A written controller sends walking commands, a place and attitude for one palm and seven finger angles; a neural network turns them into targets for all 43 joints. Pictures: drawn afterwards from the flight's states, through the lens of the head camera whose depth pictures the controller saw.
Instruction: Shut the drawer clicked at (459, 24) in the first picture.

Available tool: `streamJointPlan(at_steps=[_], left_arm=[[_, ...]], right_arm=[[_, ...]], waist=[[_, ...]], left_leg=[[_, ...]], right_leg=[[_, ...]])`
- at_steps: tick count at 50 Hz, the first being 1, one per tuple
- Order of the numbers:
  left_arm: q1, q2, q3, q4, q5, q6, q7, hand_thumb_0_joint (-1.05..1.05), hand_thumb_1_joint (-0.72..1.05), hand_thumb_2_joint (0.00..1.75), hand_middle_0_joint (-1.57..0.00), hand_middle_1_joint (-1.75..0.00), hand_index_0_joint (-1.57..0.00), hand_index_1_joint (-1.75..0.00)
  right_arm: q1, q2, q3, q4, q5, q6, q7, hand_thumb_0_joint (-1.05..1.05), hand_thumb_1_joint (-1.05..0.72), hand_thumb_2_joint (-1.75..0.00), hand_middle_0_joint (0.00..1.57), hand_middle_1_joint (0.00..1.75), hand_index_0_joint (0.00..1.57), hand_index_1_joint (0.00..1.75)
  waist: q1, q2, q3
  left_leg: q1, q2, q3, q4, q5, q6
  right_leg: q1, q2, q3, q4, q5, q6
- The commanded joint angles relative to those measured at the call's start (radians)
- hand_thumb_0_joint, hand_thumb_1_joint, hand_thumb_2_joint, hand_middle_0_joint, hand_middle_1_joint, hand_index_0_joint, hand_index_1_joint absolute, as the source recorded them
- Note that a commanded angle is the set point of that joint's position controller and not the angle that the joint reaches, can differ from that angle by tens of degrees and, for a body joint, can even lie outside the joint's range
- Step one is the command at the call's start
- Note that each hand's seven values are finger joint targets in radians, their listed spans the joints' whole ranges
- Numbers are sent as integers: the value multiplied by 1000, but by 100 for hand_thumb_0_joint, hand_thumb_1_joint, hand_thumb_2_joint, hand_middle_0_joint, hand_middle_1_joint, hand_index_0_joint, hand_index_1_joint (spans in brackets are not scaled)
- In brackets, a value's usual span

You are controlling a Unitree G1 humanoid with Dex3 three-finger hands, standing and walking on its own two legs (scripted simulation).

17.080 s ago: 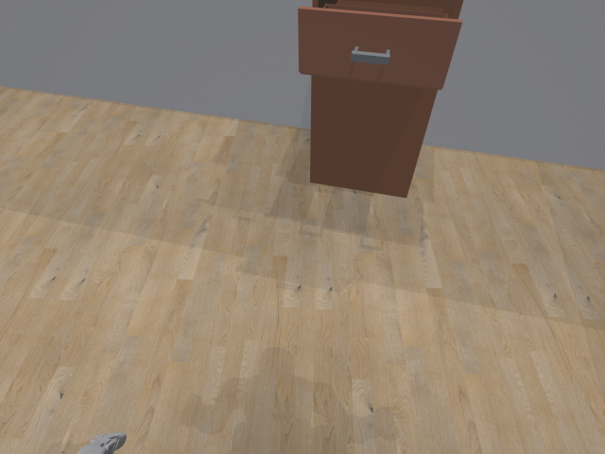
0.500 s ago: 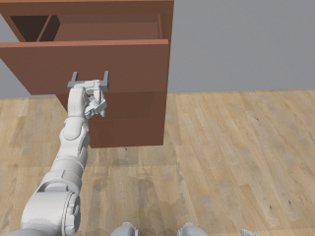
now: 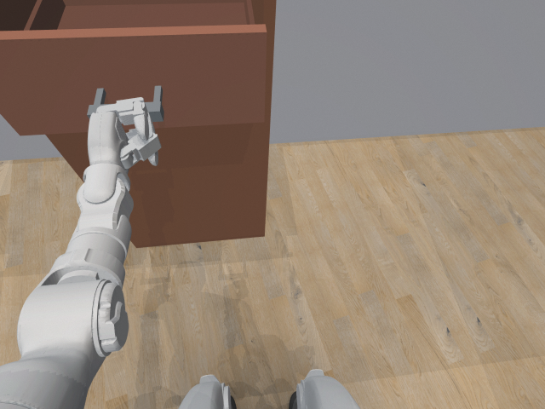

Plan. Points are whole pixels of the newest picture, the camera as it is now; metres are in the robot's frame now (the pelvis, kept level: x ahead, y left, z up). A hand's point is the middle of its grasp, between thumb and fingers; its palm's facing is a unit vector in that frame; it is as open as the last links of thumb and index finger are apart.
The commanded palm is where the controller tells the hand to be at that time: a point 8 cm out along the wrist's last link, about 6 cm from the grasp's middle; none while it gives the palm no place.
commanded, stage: push the drawer shut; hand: left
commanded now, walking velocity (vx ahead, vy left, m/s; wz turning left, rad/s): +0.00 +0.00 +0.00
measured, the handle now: (128, 103) +0.57 +0.19 +0.08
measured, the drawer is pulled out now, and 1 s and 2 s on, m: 0.09 0.00 0.00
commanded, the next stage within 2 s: pull the fist back off the drawer in 1.00 s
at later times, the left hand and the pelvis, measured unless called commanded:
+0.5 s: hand (153, 109) +0.55 +0.15 +0.09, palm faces +0.05 -1.00 -0.02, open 3.1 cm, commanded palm +0.55 +0.19 +0.08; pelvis +0.00 +0.01 -0.01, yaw -1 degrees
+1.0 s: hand (151, 92) +0.58 +0.15 +0.09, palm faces +0.06 -1.00 -0.03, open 3.1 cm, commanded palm +0.61 +0.18 +0.08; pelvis +0.00 +0.02 -0.02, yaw -1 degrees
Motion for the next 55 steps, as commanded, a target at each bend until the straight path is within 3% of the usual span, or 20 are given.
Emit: streamJointPlan(at_steps=[1, 3, 7, 9, 10, 13, 17, 19, 22, 24, 32, 34, 36, 40, 41, 43, 50, 52, 53, 55], left_arm=[[-588, 256, 58, -233, -8, -67, 16, 0, 90, 90, -140, -160, -140, -160], [-625, 248, 39, -226, -2, -63, 14, 0, 90, 90, -140, -160, -140, -160], [-637, 294, 74, -184, 10, -57, 17, 0, 90, 90, -140, -160, -140, -160], [-671, 271, 54, -174, 11, -52, 19, 0, 90, 90, -140, -160, -140, -160], [-678, 291, 66, -165, 13, -49, 21, 0, 90, 90, -140, -160, -140, -160], [-729, 304, 61, -163, 24, -49, 20, 0, 90, 90, -140, -160, -140, -160], [-742, 346, 89, -119, 36, -39, 25, 0, 90, 90, -140, -160, -140, -160], [-777, 349, 83, -108, 40, -29, 25, 0, 90, 90, -140, -160, -140, -160], [-822, 361, 81, -117, 55, -29, 32, 0, 90, 90, -140, -160, -140, -160], [-855, 358, 74, -111, 59, -22, 38, 0, 90, 90, -140, -160, -140, -160], [-914, 394, 82, -41, 91, 7, 50, 0, 90, 90, -140, -160, -140, -160], [-952, 439, 107, -56, 99, 9, 54, 0, 90, 90, -140, -160, -140, -160], [-980, 400, 78, -61, 105, 11, 55, 0, 90, 90, -140, -160, -140, -160], [-1024, 443, 105, -60, 114, 19, 63, 0, 90, 90, -140, -160, -140, -160], [-1035, 427, 92, -62, 115, 20, 66, 0, 90, 90, -140, -160, -140, -160], [-1062, 398, 64, -73, 118, 22, 71, 0, 90, 90, -140, -160, -140, -160], [-1083, 436, 60, -26, 117, 39, 70, 0, 90, 90, -140, -160, -140, -160], [-1105, 424, 43, -42, 116, 37, 67, 0, 90, 90, -140, -160, -140, -160], [-1100, 407, 34, -26, 110, 44, 66, 0, 90, 90, -140, -160, -140, -160], [-1091, 439, 48, -10, 102, 53, 65, 0, 90, 90, -140, -160, -140, -160]], right_arm=[[141, -164, -58, -64, -6, -24, -4, 0, -90, -90, 20, 30, 20, 30], [147, -163, -55, -62, -7, -19, -3, 0, -90, -90, 20, 30, 20, 30], [168, -171, -55, -57, -12, -14, -3, 0, -90, -90, 20, 30, 20, 30], [175, -170, -55, -55, -13, -14, -1, 0, -90, -90, 20, 30, 20, 30], [182, -175, -55, -53, -15, -14, -2, 0, -90, -90, 20, 30, 20, 30], [195, -177, -52, -50, -19, -14, -3, 0, -90, -90, 20, 30, 20, 30], [215, -187, -49, -49, -26, -11, -2, 0, -90, -90, 20, 30, 20, 30], [222, -188, -47, -49, -27, -10, -3, 0, -90, -90, 20, 30, 20, 30], [240, -189, -45, -48, -34, -6, 0, 0, -90, -90, 20, 30, 20, 30], [248, -193, -45, -43, -39, -4, 2, 0, -90, -90, 20, 30, 20, 30], [290, -202, -39, -38, -51, 12, 8, 0, -90, -90, 20, 30, 20, 30], [308, -207, -38, -35, -56, 17, 7, 0, -90, -90, 20, 30, 20, 30], [315, -202, -39, -34, -61, 20, 11, 0, -90, -90, 20, 30, 20, 30], [338, -207, -40, -28, -65, 30, 15, 0, -90, -90, 20, 30, 20, 30], [343, -205, -39, -25, -67, 32, 16, 0, -90, -90, 20, 30, 20, 30], [342, -202, -39, -19, -66, 32, 18, 0, -90, -90, 20, 30, 20, 30], [340, -214, -24, -16, -61, 15, 11, 0, -90, -90, 20, 30, 20, 30], [340, -216, -23, -16, -61, 7, 8, 0, -90, -90, 20, 30, 20, 30], [335, -216, -22, -17, -59, 1, 7, 0, -90, -90, 20, 30, 20, 30], [331, -223, -16, -14, -55, -10, 0, 0, -90, -90, 20, 30, 20, 30]], waist=[[-50, 45, -447], [-69, 38, -437], [-68, 52, -431], [-88, 40, -420], [-92, 36, -411], [-103, 80, -438], [-109, 82, -443], [-126, 60, -439], [-129, 132, -484], [-146, 126, -474], [-173, 135, -490], [-174, 153, -510], [-189, 186, -529], [-196, 179, -531], [-203, 190, -532], [-214, 222, -522], [-231, 214, -466], [-236, 246, -488], [-241, 233, -478], [-245, 208, -456]], left_leg=[[297, -31, -73, -93, 145, 14], [283, -28, -75, -91, 134, 14], [272, -27, -80, -87, 138, 14], [264, -26, -80, -83, 123, 17], [257, -23, -83, -84, 114, 16], [277, -22, -91, -73, 126, 15], [272, -19, -100, -63, 136, 14], [241, -18, -97, -55, 113, 19], [290, -15, -109, -45, 166, 12], [289, -10, -117, -39, 161, 13], [269, -7, -128, -15, 187, 15], [279, -5, -134, -10, 217, 14], [315, -1, -143, -2, 245, 12], [307, 3, -149, 7, 259, 11], [317, 3, -153, 8, 269, 11], [331, 5, -157, 6, 245, 7], [262, 6, -158, -12, 115, 13], [297, 10, -169, -19, 110, 9], [285, 11, -170, -20, 82, 11], [237, 12, -159, -24, 34, 17]], right_leg=[[127, 51, 70, -132, 161, 4], [111, 50, 68, -133, 152, 7], [95, 52, 65, -130, 145, 4], [75, 54, 65, -136, 128, 8], [68, 55, 63, -136, 118, 8], [34, 55, 61, -125, 115, 6], [9, 57, 54, -117, 112, 5], [6, 56, 57, -121, 97, 10], [-24, 57, 48, -102, 123, 4], [-52, 57, 44, -102, 113, 6], [-84, 62, 37, -91, 120, 5], [-85, 62, 34, -83, 135, 3], [-115, 64, 29, -78, 146, 2], [-121, 67, 26, -78, 151, 4], [-131, 69, 26, -76, 156, 3], [-159, 68, 23, -79, 138, 2], [-177, 68, 25, -90, 63, 1], [-201, 68, 21, -85, 59, 0], [-209, 67, 22, -87, 45, 2], [-195, 65, 29, -96, 20, 7]])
